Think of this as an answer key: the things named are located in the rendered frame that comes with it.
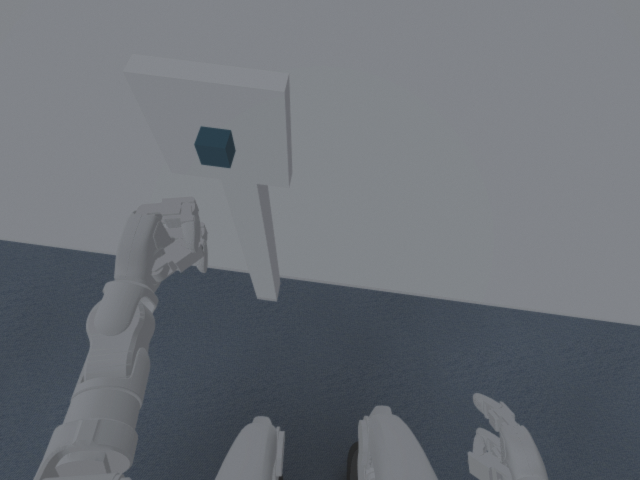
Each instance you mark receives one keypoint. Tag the robot left hand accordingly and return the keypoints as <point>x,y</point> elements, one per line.
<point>144,238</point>

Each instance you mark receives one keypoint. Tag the robot left forearm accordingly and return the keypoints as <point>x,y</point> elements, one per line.
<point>98,433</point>

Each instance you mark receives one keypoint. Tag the robot right hand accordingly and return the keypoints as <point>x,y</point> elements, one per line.
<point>512,456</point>

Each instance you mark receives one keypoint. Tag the right robot thigh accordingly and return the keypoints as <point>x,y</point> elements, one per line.
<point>387,444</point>

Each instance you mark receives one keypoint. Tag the robot thigh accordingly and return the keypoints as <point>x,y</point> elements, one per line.
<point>256,454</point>
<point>387,444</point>

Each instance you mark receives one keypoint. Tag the button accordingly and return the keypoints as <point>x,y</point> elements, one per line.
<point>215,147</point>

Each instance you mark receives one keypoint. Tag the panel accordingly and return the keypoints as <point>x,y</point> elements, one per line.
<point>177,97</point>

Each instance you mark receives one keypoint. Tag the left robot thigh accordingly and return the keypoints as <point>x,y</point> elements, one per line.
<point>256,454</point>

